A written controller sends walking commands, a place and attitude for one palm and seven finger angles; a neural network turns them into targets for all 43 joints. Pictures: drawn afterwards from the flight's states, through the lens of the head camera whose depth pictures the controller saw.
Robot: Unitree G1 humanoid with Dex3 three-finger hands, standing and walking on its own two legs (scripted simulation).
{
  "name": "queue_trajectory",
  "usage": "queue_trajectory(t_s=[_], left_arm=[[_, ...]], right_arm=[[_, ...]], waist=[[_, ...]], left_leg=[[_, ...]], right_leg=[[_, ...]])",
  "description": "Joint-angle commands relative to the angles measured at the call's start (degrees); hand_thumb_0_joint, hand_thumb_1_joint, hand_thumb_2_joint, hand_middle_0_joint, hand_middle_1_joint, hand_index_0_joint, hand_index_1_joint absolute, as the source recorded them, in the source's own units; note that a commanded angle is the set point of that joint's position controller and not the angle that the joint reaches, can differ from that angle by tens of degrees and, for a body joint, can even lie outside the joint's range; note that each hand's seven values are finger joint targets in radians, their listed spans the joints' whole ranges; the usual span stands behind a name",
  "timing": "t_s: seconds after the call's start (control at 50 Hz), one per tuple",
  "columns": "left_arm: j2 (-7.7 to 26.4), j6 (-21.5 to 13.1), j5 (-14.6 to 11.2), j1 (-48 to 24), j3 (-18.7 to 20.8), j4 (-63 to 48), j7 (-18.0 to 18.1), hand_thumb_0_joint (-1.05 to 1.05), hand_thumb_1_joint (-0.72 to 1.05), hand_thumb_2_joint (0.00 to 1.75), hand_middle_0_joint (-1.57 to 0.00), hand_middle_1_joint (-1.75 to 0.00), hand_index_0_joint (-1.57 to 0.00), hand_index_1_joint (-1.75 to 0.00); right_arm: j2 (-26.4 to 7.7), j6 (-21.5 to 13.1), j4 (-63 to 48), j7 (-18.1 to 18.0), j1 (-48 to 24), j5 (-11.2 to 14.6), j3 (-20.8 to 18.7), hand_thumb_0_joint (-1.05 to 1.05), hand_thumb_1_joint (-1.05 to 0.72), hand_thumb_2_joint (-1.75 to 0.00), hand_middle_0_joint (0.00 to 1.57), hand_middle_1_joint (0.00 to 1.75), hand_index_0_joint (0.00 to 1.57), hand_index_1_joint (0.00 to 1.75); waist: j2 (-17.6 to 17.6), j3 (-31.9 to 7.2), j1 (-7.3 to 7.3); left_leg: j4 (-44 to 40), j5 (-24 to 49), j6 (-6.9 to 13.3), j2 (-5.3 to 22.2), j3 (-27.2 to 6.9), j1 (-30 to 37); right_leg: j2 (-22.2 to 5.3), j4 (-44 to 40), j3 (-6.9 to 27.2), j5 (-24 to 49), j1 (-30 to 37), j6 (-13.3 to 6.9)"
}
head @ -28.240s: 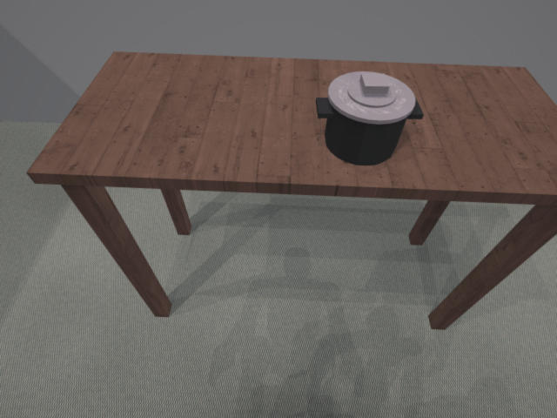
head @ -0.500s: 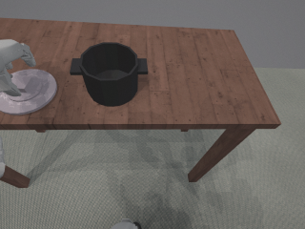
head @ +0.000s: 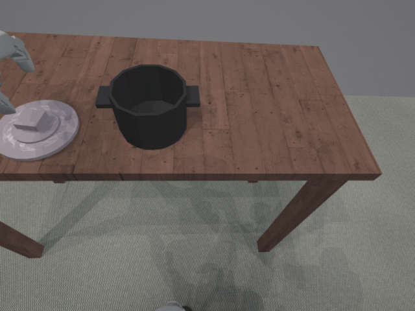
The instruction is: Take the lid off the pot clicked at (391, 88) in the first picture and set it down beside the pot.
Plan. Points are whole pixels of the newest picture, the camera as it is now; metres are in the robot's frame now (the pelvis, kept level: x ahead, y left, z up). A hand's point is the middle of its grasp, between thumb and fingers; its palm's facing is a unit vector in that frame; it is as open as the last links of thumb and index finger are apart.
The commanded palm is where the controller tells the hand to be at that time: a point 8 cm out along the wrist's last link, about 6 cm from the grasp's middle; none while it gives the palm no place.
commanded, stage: raise the empty hand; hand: left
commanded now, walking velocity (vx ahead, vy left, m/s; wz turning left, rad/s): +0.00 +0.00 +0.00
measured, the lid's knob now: (31, 119) +0.48 +0.34 +0.07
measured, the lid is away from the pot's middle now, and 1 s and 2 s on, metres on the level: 0.24 0.24 0.24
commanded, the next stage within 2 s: draw the hand back to the body in 0.60 s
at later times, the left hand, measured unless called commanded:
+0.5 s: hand out of the picture +0.46 +0.35 +0.22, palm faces -0.27 -0.10 -0.96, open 11.1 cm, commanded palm +0.48 +0.33 +0.29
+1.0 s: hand out of the picture +0.44 +0.35 +0.22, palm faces -0.25 -0.08 -0.97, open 11.1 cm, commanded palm +0.42 +0.33 +0.28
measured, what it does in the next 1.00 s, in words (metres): stands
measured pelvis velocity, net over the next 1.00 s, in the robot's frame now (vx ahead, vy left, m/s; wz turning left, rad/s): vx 0.00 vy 0.00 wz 0.01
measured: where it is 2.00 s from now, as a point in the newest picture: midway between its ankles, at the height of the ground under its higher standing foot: outside the picture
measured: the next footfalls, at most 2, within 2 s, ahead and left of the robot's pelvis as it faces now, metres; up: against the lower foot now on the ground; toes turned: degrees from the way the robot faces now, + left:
none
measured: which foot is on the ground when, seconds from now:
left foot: down 0.00-1.00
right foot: down 0.00-1.00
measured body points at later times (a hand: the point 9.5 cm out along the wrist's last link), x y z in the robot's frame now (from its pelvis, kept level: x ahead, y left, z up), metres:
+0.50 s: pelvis +0.00 +0.00 +0.01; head +0.06 +0.02 +0.45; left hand +0.47 +0.35 +0.28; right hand +0.04 -0.28 -0.11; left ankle +0.05 +0.04 -0.72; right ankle -0.04 -0.13 -0.72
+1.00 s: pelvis +0.00 +0.00 +0.01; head +0.06 +0.01 +0.46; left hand +0.45 +0.35 +0.28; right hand +0.06 -0.28 -0.11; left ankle +0.05 +0.04 -0.72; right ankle -0.04 -0.13 -0.72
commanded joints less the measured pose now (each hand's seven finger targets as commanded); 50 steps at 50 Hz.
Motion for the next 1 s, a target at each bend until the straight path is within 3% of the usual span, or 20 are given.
queue_trajectory(t_s=[0.0,0.04,0.06,0.08,0.14,0.18,0.26,0.28,0.32,0.34,0.36,0.42,0.46,0.6,0.68,0.72,0.76,0.84,0.88,0.98], left_arm=[[15.54,0.82,-0.43,-29.86,3.34,-11.36,2.16,0.0,-0.09,0.8,-0.42,-0.73,-0.42,-0.73],[14.15,0.85,-0.94,-28.96,2.69,-11.71,1.77,0.0,-0.09,0.8,-0.42,-0.73,-0.42,-0.73],[17.68,1.21,-0.33,-28.23,5.28,-9.8,2.01,0.0,-0.09,0.8,-0.42,-0.73,-0.42,-0.73],[16.67,1.65,-0.14,-28.28,3.95,-8.19,1.91,0.0,-0.09,0.8,-0.42,-0.73,-0.42,-0.73],[14.54,2.0,-0.44,-29.8,2.02,-9.71,1.45,0.0,-0.09,0.8,-0.42,-0.73,-0.42,-0.73],[18.2,2.21,0.51,-32.3,4.24,-10.36,1.68,0.0,-0.09,0.8,-0.42,-0.73,-0.42,-0.73],[17.87,2.46,0.39,-32.84,4.33,-12.06,1.15,0.0,-0.09,0.8,-0.42,-0.73,-0.42,-0.73],[16.79,2.91,0.38,-30.13,3.73,-8.3,1.09,0.0,-0.09,0.8,-0.42,-0.73,-0.42,-0.73],[14.4,3.65,0.01,-32.54,1.35,-9.97,0.61,0.0,-0.09,0.8,-0.42,-0.73,-0.42,-0.73],[12.7,3.38,-0.58,-32.87,0.53,-12.81,0.21,0.0,-0.09,0.8,-0.42,-0.73,-0.42,-0.73],[14.82,3.68,0.1,-34.57,2.01,-13.83,0.45,0.0,-0.09,0.8,-0.42,-0.73,-0.42,-0.73],[14.45,4.6,0.28,-34.16,1.44,-9.93,0.23,0.0,-0.09,0.8,-0.42,-0.73,-0.42,-0.73],[14.14,4.74,0.16,-35.81,0.99,-11.5,0.07,0.0,-0.09,0.8,-0.42,-0.73,-0.42,-0.73],[12.2,6.02,0.64,-33.99,-0.89,-5.91,0.01,0.0,-0.09,0.8,-0.42,-0.73,-0.42,-0.73],[15.5,5.54,1.34,-38.84,0.63,-10.45,0.37,0.0,-0.09,0.8,-0.42,-0.73,-0.42,-0.73],[15.84,5.14,1.39,-36.8,1.87,-11.66,0.41,0.0,-0.09,0.8,-0.42,-0.73,-0.42,-0.73],[19.14,4.43,1.14,-31.26,5.67,-11.99,0.42,0.0,-0.09,0.8,-0.42,-0.73,-0.42,-0.73],[15.57,4.59,-0.82,-24.06,4.23,-15.4,-0.17,0.0,-0.09,0.8,-0.42,-0.73,-0.42,-0.73],[18.17,5.03,-0.91,-23.19,6.72,-18.46,0.05,0.0,-0.09,0.8,-0.42,-0.73,-0.42,-0.73],[18.66,5.46,-2.68,-20.85,8.94,-28.87,0.08,0.0,-0.09,0.8,-0.42,-0.73,-0.42,-0.73]], right_arm=[[-11.0,-0.93,-3.48,-0.33,4.32,-0.34,-3.65,0.0,-0.9,-0.9,0.2,0.3,0.2,0.3],[-10.72,-1.14,-3.82,-0.39,3.98,-0.12,-3.48,0.0,-0.9,-0.9,0.2,0.3,0.2,0.3],[-10.88,-0.9,-3.72,-0.31,4.19,-0.39,-3.5,0.0,-0.9,-0.9,0.2,0.3,0.2,0.3],[-10.85,-0.76,-3.7,-0.33,4.09,-0.16,-3.24,0.0,-0.9,-0.9,0.2,0.3,0.2,0.3],[-10.84,-1.08,-3.75,-0.23,3.92,-0.01,-3.19,0.0,-0.9,-0.9,0.2,0.3,0.2,0.3],[-10.87,-1.03,-3.63,-0.23,4.0,-0.29,-3.27,0.0,-0.9,-0.9,0.2,0.3,0.2,0.3],[-10.66,-0.99,-4.04,0.13,3.32,-0.37,-3.42,0.0,-0.9,-0.9,0.2,0.3,0.2,0.3],[-10.46,-0.9,-3.9,0.14,3.47,-0.27,-3.21,0.0,-0.9,-0.9,0.2,0.3,0.2,0.3],[-10.6,-0.78,-4.11,0.51,2.98,-0.09,-3.36,0.0,-0.9,-0.9,0.2,0.3,0.2,0.3],[-10.49,-0.95,-4.45,0.53,2.53,0.12,-3.3,0.0,-0.9,-0.9,0.2,0.3,0.2,0.3],[-10.61,-0.74,-4.3,0.7,2.77,-0.21,-3.62,0.0,-0.9,-0.9,0.2,0.3,0.2,0.3],[-10.62,-0.88,-3.64,0.66,3.08,-0.16,-3.36,0.0,-0.9,-0.9,0.2,0.3,0.2,0.3],[-10.77,-0.99,-3.66,0.66,2.71,-0.18,-3.32,0.0,-0.9,-0.9,0.2,0.3,0.2,0.3],[-10.62,-1.51,-3.18,0.61,2.66,-0.16,-2.88,0.0,-0.9,-0.9,0.2,0.3,0.2,0.3],[-10.69,-1.84,-3.3,0.37,2.43,-0.3,-2.86,0.0,-0.9,-0.9,0.2,0.3,0.2,0.3],[-10.32,-1.9,-3.95,0.59,2.3,-0.48,-3.24,0.0,-0.9,-0.9,0.2,0.3,0.2,0.3],[-10.19,-1.38,-4.93,0.87,1.54,-0.67,-3.28,0.0,-0.9,-0.9,0.2,0.3,0.2,0.3],[-9.74,-0.06,-7.44,1.81,-0.17,-0.1,-3.53,0.0,-0.9,-0.9,0.2,0.3,0.2,0.3],[-9.55,0.67,-7.92,1.94,-1.15,-0.15,-3.58,0.0,-0.9,-0.9,0.2,0.3,0.2,0.3],[-9.07,1.01,-9.1,2.35,-3.46,-0.12,-3.92,0.0,-0.9,-0.9,0.2,0.3,0.2,0.3]], waist=[[8.22,-22.95,-0.52],[8.24,-22.8,-0.06],[6.63,-22.89,0.0],[5.84,-21.51,-0.39],[6.87,-21.67,-0.24],[7.57,-23.71,-0.27],[9.48,-24.52,-0.02],[7.32,-21.65,-0.09],[7.87,-20.56,-0.34],[8.89,-22.37,0.15],[9.61,-23.93,0.03],[6.6,-21.21,-0.34],[7.49,-22.43,-0.14],[3.72,-18.24,-0.41],[7.06,-23.18,-0.16],[8.02,-24.16,0.29],[7.18,-24.55,1.25],[6.52,-21.28,1.64],[6.19,-21.88,1.67],[10.52,-24.42,1.92]], left_leg=[[-3.44,16.13,-2.53,2.33,-8.52,34.39],[-3.62,19.19,-2.7,2.34,-8.41,35.29],[-3.47,17.32,-2.39,2.16,-8.05,34.06],[-3.52,16.59,-2.29,1.83,-7.85,32.22],[-4.22,17.56,-2.37,2.19,-8.13,33.97],[-4.08,17.15,-2.21,2.01,-8.01,34.05],[-4.1,21.39,-2.63,2.4,-8.3,36.83],[-4.2,20.11,-2.47,2.11,-8.28,34.87],[-5.28,17.07,-2.53,2.22,-8.54,34.64],[-5.25,22.09,-2.91,2.71,-8.7,37.28],[-5.08,21.58,-3.05,2.89,-9.43,38.74],[-6.01,16.47,-2.61,2.4,-9.19,35.78],[-6.22,17.94,-2.84,2.57,-9.49,37.16],[-7.39,11.5,-2.38,2.03,-8.62,32.61],[-7.01,14.8,-2.22,1.89,-8.38,35.08],[-6.59,18.31,-2.46,1.89,-8.59,36.94],[-5.64,22.77,-2.48,1.76,-7.56,36.16],[-5.69,25.3,-2.2,1.64,-6.65,34.59],[-5.54,24.84,-1.81,1.6,-6.91,34.78],[-6.28,26.68,-2.28,2.29,-9.31,40.37]], right_leg=[[2.51,-5.15,-0.04,7.48,-11.31,-2.55],[2.49,-5.03,-0.39,8.44,-10.61,-2.8],[2.54,-5.3,0.12,8.11,-9.45,-2.43],[2.47,-5.24,0.01,8.43,-9.31,-2.54],[2.42,-5.5,-0.35,8.42,-9.46,-2.71],[2.36,-5.77,0.17,8.61,-8.24,-2.52],[2.42,-6.2,0.14,8.82,-8.71,-2.45],[2.46,-6.21,-0.22,8.47,-9.02,-2.56],[2.31,-6.71,-0.27,7.25,-9.67,-2.63],[2.19,-6.39,-0.63,8.47,-9.26,-2.8],[2.3,-6.57,-0.09,7.48,-10.08,-2.45],[2.18,-7.1,-0.2,6.62,-9.43,-2.53],[2.12,-7.09,-0.11,6.94,-9.35,-2.51],[1.79,-7.43,-0.22,6.14,-8.11,-2.52],[1.75,-7.46,0.3,7.81,-6.08,-2.62],[1.89,-7.46,0.22,8.3,-6.19,-2.69],[1.84,-6.92,0.35,10.29,-4.15,-2.57],[1.67,-6.68,-0.16,11.98,-3.4,-2.85],[1.74,-6.87,0.23,11.32,-3.14,-2.62],[1.74,-7.62,0.09,8.35,-4.96,-2.93]])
